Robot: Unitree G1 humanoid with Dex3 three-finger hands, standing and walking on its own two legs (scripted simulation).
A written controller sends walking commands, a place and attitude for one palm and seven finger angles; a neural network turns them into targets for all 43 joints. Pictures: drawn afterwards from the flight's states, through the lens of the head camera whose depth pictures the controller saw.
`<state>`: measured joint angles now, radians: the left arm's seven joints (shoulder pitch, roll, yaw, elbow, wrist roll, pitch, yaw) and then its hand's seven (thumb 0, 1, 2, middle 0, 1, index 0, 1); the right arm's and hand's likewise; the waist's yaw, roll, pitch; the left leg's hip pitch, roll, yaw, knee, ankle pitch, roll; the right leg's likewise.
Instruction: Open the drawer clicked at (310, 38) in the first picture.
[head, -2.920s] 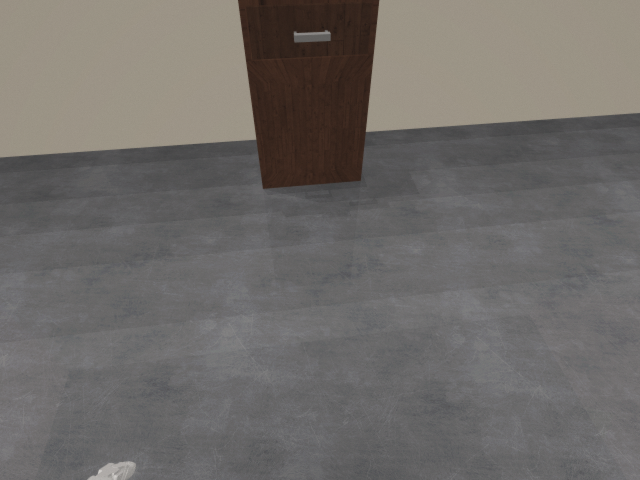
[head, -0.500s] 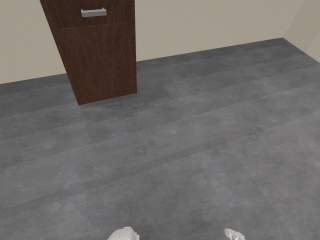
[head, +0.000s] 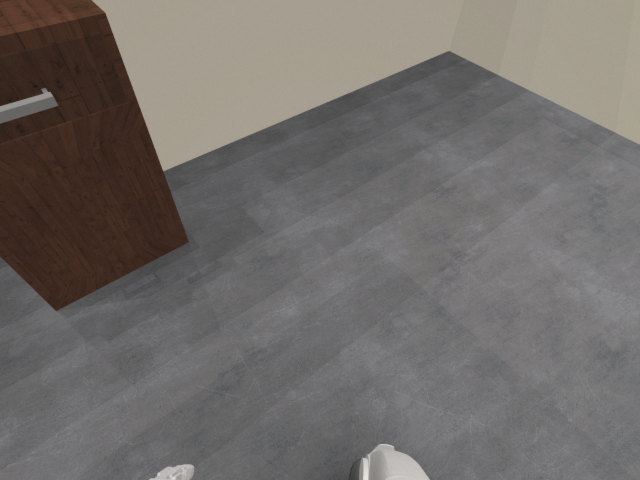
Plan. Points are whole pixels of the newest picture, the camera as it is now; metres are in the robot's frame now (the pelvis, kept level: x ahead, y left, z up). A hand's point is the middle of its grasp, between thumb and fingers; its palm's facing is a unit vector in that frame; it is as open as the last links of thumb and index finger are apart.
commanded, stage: walk to a spot facing it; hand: left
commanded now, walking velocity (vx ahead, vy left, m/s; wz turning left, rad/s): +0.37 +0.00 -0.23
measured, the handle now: (20, 104) +0.88 +0.67 -0.04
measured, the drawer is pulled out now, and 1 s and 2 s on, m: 0.00 0.00 0.00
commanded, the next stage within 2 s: turn to face it in 0.64 s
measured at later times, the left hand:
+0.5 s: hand (184, 442) +0.21 +0.20 -0.19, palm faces +0.03 -0.99 -0.16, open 7.3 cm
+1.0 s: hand (256, 257) +0.54 +0.12 -0.16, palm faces -0.18 -0.96 -0.23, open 7.3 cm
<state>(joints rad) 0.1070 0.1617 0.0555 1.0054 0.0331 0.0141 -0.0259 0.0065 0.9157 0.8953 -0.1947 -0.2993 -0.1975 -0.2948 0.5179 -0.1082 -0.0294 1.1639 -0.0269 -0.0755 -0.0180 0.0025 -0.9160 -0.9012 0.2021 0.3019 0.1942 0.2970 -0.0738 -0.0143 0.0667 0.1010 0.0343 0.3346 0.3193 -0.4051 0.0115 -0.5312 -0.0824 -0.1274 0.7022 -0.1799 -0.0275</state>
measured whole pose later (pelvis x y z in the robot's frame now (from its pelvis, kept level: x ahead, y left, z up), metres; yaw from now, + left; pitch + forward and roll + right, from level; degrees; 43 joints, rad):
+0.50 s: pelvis +0.24 +0.02 -0.01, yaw -4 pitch -1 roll -2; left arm 0.37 0.19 0.06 1.12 0.02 -0.04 0.00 0.00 0.92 0.89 -0.20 -0.30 -0.20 -0.30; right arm 0.18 -0.20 -0.06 1.00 -0.03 -0.07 0.02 0.01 -0.94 -0.90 0.20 0.30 0.19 0.30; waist 0.04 -0.03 0.02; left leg -0.38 0.12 0.16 0.63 -0.21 0.01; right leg -0.13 -0.04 -0.09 0.64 -0.45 0.00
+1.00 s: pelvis +0.39 -0.03 -0.01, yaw -8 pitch -1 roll +0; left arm 0.09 0.14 0.03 0.99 0.03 -0.05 0.02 0.00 0.91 0.89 -0.20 -0.30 -0.20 -0.30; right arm 0.36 -0.15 -0.05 1.12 0.00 0.03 -0.01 0.01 -0.92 -0.90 0.20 0.30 0.19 0.30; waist -0.06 0.05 0.09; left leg -0.29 0.11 0.11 0.98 -0.57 -0.05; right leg -0.37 -0.09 -0.20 0.62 -0.24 -0.04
